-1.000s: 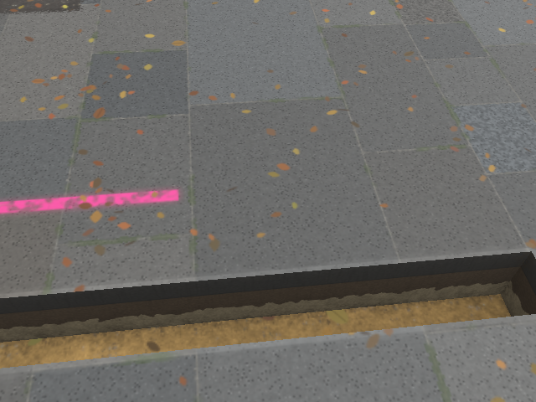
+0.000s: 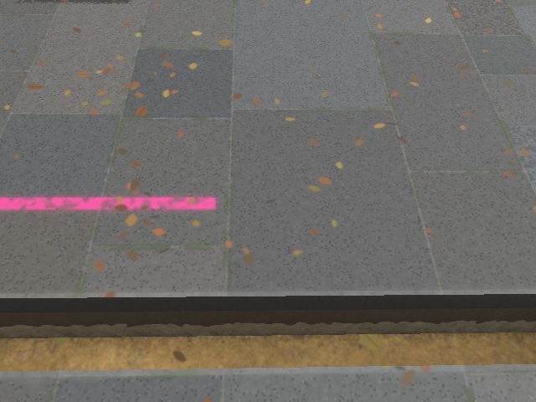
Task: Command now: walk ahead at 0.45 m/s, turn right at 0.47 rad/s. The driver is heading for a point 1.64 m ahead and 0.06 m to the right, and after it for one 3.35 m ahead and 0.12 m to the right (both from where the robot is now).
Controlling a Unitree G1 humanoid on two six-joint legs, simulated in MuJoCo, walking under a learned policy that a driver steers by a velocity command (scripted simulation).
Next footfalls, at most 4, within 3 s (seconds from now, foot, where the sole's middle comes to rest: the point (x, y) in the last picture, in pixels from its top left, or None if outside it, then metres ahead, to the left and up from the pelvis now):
0.14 right None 0.25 -0.13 -0.77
0.64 left None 0.46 0.04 -0.77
1.14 right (313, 242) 0.93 -0.18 -0.77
1.60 left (214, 208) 1.08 0.11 -0.77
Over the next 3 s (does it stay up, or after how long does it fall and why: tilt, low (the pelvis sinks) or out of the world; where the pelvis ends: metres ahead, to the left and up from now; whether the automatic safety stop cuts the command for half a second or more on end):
stays up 1.69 -0.09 0.01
